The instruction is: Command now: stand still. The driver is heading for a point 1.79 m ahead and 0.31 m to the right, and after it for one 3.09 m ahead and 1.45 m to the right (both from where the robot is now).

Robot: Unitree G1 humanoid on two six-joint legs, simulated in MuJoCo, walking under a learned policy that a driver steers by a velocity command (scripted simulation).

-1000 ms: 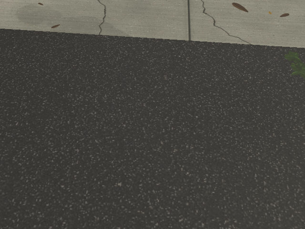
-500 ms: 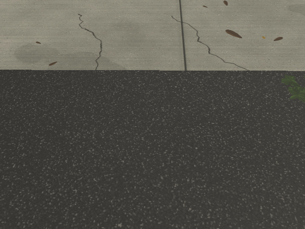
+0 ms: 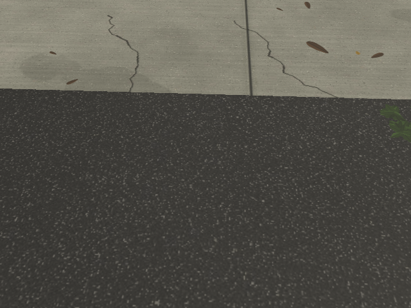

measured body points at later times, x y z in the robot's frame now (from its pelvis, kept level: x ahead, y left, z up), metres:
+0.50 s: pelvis +0.00 +0.01 +0.00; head +0.00 +0.01 +0.45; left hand -0.04 +0.21 -0.17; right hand -0.05 -0.19 -0.16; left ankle -0.02 +0.09 -0.75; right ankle +0.01 -0.10 -0.75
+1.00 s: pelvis +0.16 -0.06 +0.00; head +0.17 -0.08 +0.45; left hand +0.12 +0.17 -0.15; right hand +0.18 -0.30 -0.16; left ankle +0.13 +0.07 -0.67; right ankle +0.12 -0.13 -0.75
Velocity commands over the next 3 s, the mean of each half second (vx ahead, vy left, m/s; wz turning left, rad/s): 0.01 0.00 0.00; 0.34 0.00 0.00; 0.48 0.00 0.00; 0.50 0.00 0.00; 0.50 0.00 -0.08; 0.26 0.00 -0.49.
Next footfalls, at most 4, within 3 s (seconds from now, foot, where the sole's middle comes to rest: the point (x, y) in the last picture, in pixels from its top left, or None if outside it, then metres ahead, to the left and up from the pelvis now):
0.82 right None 0.16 -0.13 -0.78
1.32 left None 0.51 0.02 -0.78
1.88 right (252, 228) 0.83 -0.14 -0.78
2.44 left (204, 167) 1.13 0.04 -0.78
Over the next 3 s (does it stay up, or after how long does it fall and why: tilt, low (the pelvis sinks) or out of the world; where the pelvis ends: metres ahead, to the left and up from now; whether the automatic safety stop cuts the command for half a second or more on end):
stays up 1.17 -0.07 -0.03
